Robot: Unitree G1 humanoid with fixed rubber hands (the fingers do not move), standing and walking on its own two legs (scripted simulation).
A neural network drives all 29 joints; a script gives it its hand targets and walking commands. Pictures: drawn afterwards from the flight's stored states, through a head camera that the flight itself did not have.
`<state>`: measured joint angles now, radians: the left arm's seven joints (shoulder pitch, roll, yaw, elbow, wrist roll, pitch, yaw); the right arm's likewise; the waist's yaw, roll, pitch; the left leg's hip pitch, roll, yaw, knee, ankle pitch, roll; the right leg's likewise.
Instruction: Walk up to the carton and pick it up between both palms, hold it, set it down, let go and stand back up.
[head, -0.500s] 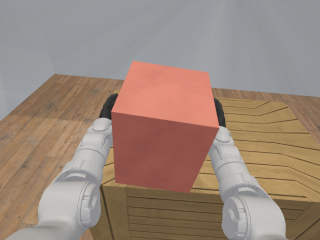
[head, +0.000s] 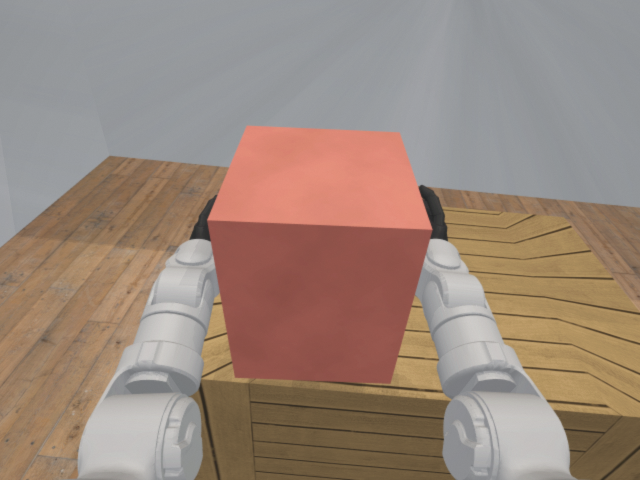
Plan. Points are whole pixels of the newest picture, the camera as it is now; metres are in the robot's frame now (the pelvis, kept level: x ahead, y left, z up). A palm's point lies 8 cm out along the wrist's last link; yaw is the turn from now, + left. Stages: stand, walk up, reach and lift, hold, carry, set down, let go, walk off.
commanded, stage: reach and lift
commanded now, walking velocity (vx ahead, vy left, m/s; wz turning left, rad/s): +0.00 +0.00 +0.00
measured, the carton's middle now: (318, 253) +0.37 +0.02 +0.16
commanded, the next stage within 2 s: hold in 0.96 s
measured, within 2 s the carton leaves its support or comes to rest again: neither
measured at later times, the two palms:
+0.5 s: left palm (200, 246) +0.37 +0.17 +0.16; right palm (427, 244) +0.38 -0.12 +0.18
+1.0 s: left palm (198, 229) +0.35 +0.16 +0.21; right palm (451, 211) +0.35 -0.13 +0.24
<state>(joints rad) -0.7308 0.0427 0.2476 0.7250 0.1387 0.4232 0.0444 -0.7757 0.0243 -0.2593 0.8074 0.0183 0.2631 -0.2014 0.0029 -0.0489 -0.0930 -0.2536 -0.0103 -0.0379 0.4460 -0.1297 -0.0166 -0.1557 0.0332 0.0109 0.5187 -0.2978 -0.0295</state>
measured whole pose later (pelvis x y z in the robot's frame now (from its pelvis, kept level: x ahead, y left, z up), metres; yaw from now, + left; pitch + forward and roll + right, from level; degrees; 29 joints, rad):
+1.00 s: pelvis +0.00 +0.00 +0.00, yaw +0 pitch -5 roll +0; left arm -0.56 0.00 0.23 0.16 0.08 0.60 0.09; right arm -0.70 0.01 -0.11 0.36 0.18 0.39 -0.24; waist -0.04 -0.05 -0.08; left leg -0.23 -0.01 -0.04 0.44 -0.12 -0.02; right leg -0.14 0.04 0.01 0.51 -0.29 -0.03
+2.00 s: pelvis -0.01 +0.00 +0.00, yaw +0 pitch -6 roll +0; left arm -0.76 0.01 0.28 0.49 0.28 0.77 0.00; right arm -0.81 -0.03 -0.14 0.81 0.16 0.51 -0.22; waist -0.03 -0.06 -0.08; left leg -0.22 0.00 -0.04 0.43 -0.11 -0.02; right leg -0.12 0.04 0.01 0.50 -0.27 -0.03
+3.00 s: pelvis +0.00 -0.01 +0.00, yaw +0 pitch -5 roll +0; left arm -0.68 0.00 0.27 0.15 0.22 0.72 0.01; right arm -0.76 -0.03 -0.08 0.44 0.21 0.50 -0.29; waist -0.06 -0.04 -0.14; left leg -0.20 0.00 -0.04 0.41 -0.12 -0.03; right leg -0.10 0.05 0.01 0.48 -0.28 -0.03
